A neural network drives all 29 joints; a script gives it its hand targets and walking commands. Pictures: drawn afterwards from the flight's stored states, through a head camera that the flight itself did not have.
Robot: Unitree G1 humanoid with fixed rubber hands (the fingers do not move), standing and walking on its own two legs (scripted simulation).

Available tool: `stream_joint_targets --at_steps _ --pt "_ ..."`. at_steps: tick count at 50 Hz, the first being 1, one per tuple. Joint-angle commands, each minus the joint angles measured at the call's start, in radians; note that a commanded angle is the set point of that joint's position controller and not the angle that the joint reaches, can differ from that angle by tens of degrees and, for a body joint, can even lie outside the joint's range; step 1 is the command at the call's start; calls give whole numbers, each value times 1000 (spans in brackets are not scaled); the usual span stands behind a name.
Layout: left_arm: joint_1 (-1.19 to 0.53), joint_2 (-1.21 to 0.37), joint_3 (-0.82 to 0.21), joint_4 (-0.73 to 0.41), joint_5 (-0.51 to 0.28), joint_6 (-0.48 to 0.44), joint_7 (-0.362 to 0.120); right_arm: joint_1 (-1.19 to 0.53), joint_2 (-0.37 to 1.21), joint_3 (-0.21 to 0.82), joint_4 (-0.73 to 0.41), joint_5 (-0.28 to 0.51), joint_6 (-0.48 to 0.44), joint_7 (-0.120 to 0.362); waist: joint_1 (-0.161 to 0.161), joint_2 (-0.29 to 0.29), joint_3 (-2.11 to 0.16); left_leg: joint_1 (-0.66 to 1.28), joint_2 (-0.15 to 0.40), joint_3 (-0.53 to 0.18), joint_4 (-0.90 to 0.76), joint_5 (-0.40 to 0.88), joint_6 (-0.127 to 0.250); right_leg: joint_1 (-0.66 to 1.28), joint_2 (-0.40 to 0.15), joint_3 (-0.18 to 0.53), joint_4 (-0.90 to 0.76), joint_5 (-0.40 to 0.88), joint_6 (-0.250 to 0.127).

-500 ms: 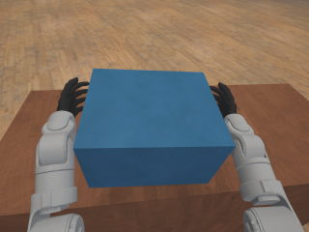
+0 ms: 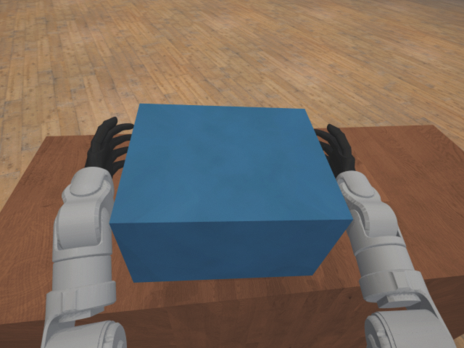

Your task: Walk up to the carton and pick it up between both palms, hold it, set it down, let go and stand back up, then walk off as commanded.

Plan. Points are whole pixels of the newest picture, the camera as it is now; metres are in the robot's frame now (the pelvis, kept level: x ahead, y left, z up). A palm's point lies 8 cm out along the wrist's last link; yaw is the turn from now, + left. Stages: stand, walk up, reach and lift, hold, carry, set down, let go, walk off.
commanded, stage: hold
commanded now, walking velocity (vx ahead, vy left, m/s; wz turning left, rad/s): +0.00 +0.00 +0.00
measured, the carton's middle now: (225, 189) +0.35 +0.01 +0.13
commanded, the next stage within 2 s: none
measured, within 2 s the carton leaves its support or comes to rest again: neither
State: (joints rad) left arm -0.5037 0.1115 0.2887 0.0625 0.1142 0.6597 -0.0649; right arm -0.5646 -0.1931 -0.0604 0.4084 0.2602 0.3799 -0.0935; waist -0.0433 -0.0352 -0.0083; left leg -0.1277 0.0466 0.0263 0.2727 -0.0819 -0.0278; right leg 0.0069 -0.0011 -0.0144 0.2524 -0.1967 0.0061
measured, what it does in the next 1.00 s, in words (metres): stands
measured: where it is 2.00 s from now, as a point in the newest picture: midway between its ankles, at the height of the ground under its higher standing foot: outside the picture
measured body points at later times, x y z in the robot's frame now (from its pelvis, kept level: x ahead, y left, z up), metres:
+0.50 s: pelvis +0.00 +0.00 +0.00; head -0.02 +0.02 +0.45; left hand +0.37 +0.20 +0.18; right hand +0.38 -0.19 +0.16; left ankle +0.05 +0.14 -0.75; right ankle -0.03 -0.12 -0.75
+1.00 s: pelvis +0.00 +0.00 +0.00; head -0.03 +0.02 +0.45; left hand +0.37 +0.21 +0.18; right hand +0.38 -0.18 +0.17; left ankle +0.05 +0.14 -0.75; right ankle -0.03 -0.12 -0.75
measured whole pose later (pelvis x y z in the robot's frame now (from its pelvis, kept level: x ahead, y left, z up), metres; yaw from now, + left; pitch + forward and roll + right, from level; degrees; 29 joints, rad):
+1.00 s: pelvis +0.00 +0.00 +0.00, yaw +0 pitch -3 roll +0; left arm -0.50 0.11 0.29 0.06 0.11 0.66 -0.06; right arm -0.57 -0.20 -0.05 0.41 0.26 0.37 -0.09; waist -0.04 -0.04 -0.01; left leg -0.13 0.05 0.03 0.28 -0.08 -0.03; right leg 0.00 0.00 -0.01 0.26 -0.20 0.01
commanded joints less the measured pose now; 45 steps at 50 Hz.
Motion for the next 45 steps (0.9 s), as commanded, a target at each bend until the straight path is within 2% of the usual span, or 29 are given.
stream_joint_targets --at_steps 1,2,4,8,10,12,13,14,17,18,19,20,22,23,24,25,27,28,29,32,33,34,35,36,39,41,43,44,45 --pt "-551 -482 -483 -172 -99 -53 -117 -739 503 393 -338 56 -68 101 -7 37 -416 340 -72 5 46 208 2 -137 52 -30 -45 264 32" --pt "-546 -472 -480 -164 -96 -54 -114 -737 502 402 -337 63 -65 103 5 51 -404 345 -74 4 50 229 1 -150 52 -27 -43 277 32" --pt "-536 -470 -474 -172 -93 -51 -109 -713 497 398 -324 69 -62 103 -1 62 -401 353 -74 3 53 246 -4 -144 54 -28 -43 293 29" --pt "-533 -465 -473 -181 -92 -51 -116 -723 499 403 -338 64 -61 99 -5 35 -407 342 -74 3 50 230 1 -132 56 -31 -40 288 34" --pt "-536 -469 -479 -209 -102 -56 -113 -728 505 422 -371 79 -68 97 10 38 -428 341 -77 4 59 259 1 -118 54 -23 -35 336 38" --pt "-551 -468 -486 -217 -99 -62 -110 -722 506 422 -351 75 -64 98 8 47 -423 353 -75 3 61 267 -5 -129 57 -26 -31 323 35" --pt "-548 -465 -488 -214 -99 -59 -109 -704 502 408 -337 72 -60 97 -8 56 -418 353 -75 1 58 241 -3 -144 53 -29 -36 303 35" --pt "-547 -462 -488 -195 -101 -56 -111 -715 493 407 -341 65 -60 99 -4 53 -393 350 -74 1 55 230 -2 -164 55 -32 -42 277 35" --pt "-546 -464 -493 -230 -109 -58 -112 -698 502 415 -360 75 -60 96 -9 53 -418 352 -76 1 59 261 -2 -132 51 -26 -31 325 37" --pt "-533 -465 -493 -221 -110 -57 -111 -723 500 426 -391 83 -66 94 5 46 -434 353 -73 -2 62 273 -2 -127 53 -25 -31 346 37" --pt "-527 -459 -485 -202 -104 -53 -110 -722 490 420 -379 82 -61 93 -5 50 -410 349 -76 -3 63 265 -4 -134 51 -27 -37 335 36" --pt "-520 -449 -472 -179 -95 -51 -113 -717 489 417 -361 72 -60 94 1 43 -392 338 -76 -1 56 233 3 -136 51 -28 -39 307 36" --pt "-534 -454 -482 -200 -95 -52 -110 -697 493 410 -342 67 -57 99 3 58 -404 345 -74 2 50 234 -2 -144 53 -27 -39 298 33" --pt "-509 -453 -472 -204 -93 -49 -112 -682 491 416 -350 74 -56 97 -4 39 -403 347 -75 4 53 250 -3 -127 53 -29 -36 326 38" --pt "-536 -450 -475 -220 -97 -54 -113 -698 493 421 -346 77 -55 97 12 46 -416 348 -74 2 57 271 -1 -119 55 -22 -33 337 37" --pt "-513 -449 -474 -187 -94 -46 -117 -695 486 414 -349 72 -52 94 -5 39 -379 338 -78 0 56 249 0 -130 53 -22 -36 333 38" --pt "-545 -470 -499 -203 -108 -47 -120 -711 487 402 -355 67 -55 93 -23 49 -408 348 -74 -1 55 243 -5 -138 54 -27 -39 308 34" --pt "-543 -461 -486 -188 -100 -47 -119 -718 491 393 -351 66 -55 96 -10 55 -383 343 -73 0 49 225 -3 -153 51 -24 -43 275 31" --pt "-548 -473 -496 -205 -105 -49 -115 -707 493 392 -342 65 -55 99 -15 66 -397 355 -69 1 51 235 -8 -152 55 -26 -47 270 27" --pt "-539 -457 -478 -208 -99 -52 -116 -711 499 409 -354 72 -58 99 -5 40 -421 352 -73 2 58 265 -4 -127 54 -26 -38 325 32" --pt "-534 -459 -490 -204 -104 -51 -114 -693 493 411 -346 74 -53 98 -11 60 -411 353 -77 3 59 259 -6 -136 52 -29 -38 324 33" --pt "-531 -452 -476 -207 -99 -52 -113 -716 501 421 -367 79 -59 97 2 44 -427 355 -75 1 62 273 -4 -126 53 -23 -35 333 35" --pt "-537 -457 -476 -201 -102 -53 -113 -711 500 421 -355 72 -55 96 -1 26 -405 343 -75 2 57 252 1 -128 53 -25 -38 330 38" --pt "-518 -465 -474 -187 -98 -49 -116 -727 498 419 -383 76 -60 94 2 27 -419 342 -76 5 56 250 2 -115 55 -24 -38 334 37" --pt "-542 -466 -473 -197 -98 -52 -113 -724 498 409 -343 69 -59 100 5 33 -406 340 -73 8 48 232 2 -132 56 -31 -41 292 34" --pt "-548 -451 -454 -151 -80 -46 -118 -737 489 387 -312 64 -56 102 8 50 -356 320 -74 8 36 171 8 -150 46 -27 -49 242 33" --pt "-564 -451 -454 -159 -80 -49 -116 -747 498 389 -303 63 -61 108 13 48 -364 311 -75 10 33 162 10 -146 47 -28 -49 226 32" --pt "-555 -469 -475 -176 -91 -50 -113 -746 504 400 -334 61 -68 106 2 37 -398 329 -72 9 41 189 7 -135 50 -28 -44 255 33" --pt "-576 -468 -478 -191 -101 -61 -112 -756 517 410 -343 68 -69 104 7 35 -421 339 -73 2 48 207 10 -139 50 -26 -37 274 36"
